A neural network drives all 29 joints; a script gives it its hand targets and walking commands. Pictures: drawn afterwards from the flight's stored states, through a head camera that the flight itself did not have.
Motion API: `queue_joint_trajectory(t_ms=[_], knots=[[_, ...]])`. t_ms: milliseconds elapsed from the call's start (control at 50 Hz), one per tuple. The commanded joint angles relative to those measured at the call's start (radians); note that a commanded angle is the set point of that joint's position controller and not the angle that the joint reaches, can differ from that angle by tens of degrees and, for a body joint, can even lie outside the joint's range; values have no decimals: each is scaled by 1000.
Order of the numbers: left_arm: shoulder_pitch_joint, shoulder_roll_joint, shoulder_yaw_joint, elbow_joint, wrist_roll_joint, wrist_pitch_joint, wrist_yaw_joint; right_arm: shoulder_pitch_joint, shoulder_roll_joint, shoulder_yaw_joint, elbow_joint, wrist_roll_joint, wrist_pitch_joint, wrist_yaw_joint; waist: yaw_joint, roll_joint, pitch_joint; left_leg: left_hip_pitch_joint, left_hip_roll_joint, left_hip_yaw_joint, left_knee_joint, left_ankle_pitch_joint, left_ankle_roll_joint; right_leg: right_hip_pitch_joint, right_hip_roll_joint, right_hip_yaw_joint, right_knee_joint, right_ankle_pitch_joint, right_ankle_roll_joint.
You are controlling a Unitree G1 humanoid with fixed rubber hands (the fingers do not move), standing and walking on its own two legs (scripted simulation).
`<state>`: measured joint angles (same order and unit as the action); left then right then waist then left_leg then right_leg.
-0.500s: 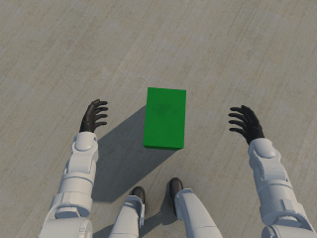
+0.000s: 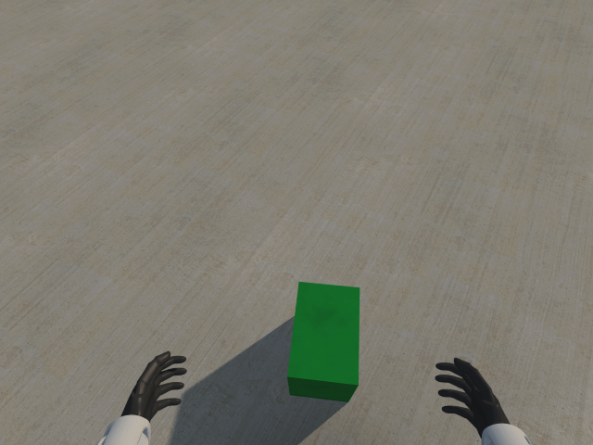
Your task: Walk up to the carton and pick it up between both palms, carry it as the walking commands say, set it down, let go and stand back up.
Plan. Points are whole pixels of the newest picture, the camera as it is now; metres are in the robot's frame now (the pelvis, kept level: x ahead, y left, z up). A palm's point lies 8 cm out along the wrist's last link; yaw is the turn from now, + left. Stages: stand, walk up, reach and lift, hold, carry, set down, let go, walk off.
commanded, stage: let go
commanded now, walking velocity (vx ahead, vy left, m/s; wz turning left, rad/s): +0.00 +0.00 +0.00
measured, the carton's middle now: (323, 342) +0.44 -0.06 -0.65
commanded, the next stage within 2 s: stand in 0.40 s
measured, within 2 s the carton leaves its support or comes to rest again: neither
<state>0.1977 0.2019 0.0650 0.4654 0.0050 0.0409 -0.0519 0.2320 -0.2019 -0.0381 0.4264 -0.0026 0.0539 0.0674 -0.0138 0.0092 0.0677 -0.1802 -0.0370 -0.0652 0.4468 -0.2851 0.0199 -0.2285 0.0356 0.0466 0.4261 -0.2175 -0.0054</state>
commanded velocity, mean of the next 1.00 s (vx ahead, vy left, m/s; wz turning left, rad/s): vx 0.00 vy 0.00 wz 0.00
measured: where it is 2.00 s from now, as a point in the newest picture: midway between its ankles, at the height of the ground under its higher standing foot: outside the picture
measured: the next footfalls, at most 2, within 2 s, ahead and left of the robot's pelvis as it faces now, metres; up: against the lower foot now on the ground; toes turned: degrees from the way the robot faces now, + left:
none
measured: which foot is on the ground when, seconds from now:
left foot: down 0.00-1.00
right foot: down 0.00-1.00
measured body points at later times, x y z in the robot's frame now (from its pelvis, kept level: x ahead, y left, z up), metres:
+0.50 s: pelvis +0.01 -0.01 -0.01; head +0.01 -0.01 +0.44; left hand +0.16 +0.25 -0.09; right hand +0.17 -0.27 -0.09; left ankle -0.03 +0.11 -0.74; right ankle +0.00 -0.12 -0.74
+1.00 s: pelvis +0.02 -0.01 +0.00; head +0.03 -0.02 +0.45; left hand +0.15 +0.29 -0.10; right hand +0.17 -0.30 -0.11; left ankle -0.03 +0.11 -0.74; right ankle +0.00 -0.12 -0.74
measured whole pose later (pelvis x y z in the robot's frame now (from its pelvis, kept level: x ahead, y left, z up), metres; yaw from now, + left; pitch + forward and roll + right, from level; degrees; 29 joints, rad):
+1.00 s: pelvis +0.02 -0.01 +0.00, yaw +1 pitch +0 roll +0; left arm 0.16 0.33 0.04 0.83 0.03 0.00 0.02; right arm 0.18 -0.35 -0.02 0.78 -0.03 0.00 -0.03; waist 0.01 0.03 0.00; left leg -0.12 -0.02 -0.07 0.45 -0.32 0.00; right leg -0.17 0.04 0.02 0.46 -0.28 -0.02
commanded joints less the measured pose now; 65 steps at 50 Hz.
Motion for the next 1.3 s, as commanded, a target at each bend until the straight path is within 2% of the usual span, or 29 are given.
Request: queue_joint_trajectory(t_ms=[0, 100, 220, 280, 380, 400, 420, 460, 480, 580, 680, 960, 1280], knots=[[-21, 78, 10, -119, 2, 10, -7, -38, -96, -24, -102, -5, 13, 1, 4, 26, -62, -48, 28, 24, -110, 134, -32, 207, -4, -38, -27, 125, 8], [-35, 90, 3, -135, 8, 53, -14, -58, -105, -33, -106, -17, 60, 4, 1, 10, 16, -39, 31, 23, -125, 80, -25, 223, 1, -48, -23, 81, 11], [-24, 94, 1, -126, 12, 75, -15, -51, -114, -43, -98, -16, 88, -2, 0, 0, 6, -6, 26, 19, -106, 167, -18, 242, 8, -42, -12, 141, 16], [-21, 101, 1, -121, 1, 63, -3, -51, -127, -39, -100, -13, 118, -16, 17, 5, -23, 12, 31, 26, -83, 226, -21, 228, 16, -35, 4, 162, 18], [-24, 122, -15, -99, -27, 54, 9, -57, -106, -14, -126, -14, 165, -48, 35, 3, -58, 19, 27, 41, -35, 233, -27, 166, 22, -32, 33, 171, 20], [1, 222, 29, 40, 34, 28, 47, -105, -222, -43, -11, -21, 87, -83, 34, 78, -51, -92, 51, 4, -10, 89, -47, 67, -61, 18, 5, 101, 29], [11, 252, 30, 54, 43, 11, 59, -85, -213, -44, 7, -30, 49, -94, 30, 44, -45, -71, 51, -8, -13, 18, -40, 40, -77, 43, -12, 42, 19], [-25, 244, 28, 79, 49, -13, 62, -74, -211, -39, 51, -39, 5, -90, 17, 5, -46, -54, 65, -33, -16, -29, -29, -14, -83, 63, -34, -53, 5], [-37, 234, 26, 91, 48, -20, 64, -76, -210, -39, 68, -40, -10, -87, 16, 4, -57, -47, 72, -41, -19, -16, -26, -17, -80, 64, -32, -56, 2], [-37, 240, 22, 157, 38, -40, 60, -82, -237, -35, 135, -35, -40, -81, 21, 0, -135, 1, 88, -44, 1, 224, -28, 55, -86, 55, 14, 202, 0], [-39, 266, 20, 211, 34, -45, 69, -70, -266, -30, 194, -34, -50, -90, 18, -10, -150, 38, 98, -50, 5, 317, -25, 81, -99, 59, 19, 285, -6], [-55, 291, 12, 313, 28, -51, 76, -70, -298, -16, 297, -30, -64, -100, 21, -1, -127, 48, 110, -65, -31, 358, -18, 123, -114, 66, -7, 315, -17], [-78, 308, 1, 401, 21, -54, 71, -82, -319, -5, 389, -27, -74, -99, 24, -3, -85, 40, 119, -78, -95, 252, -13, 129, -123, 83, -66, 221, -21]])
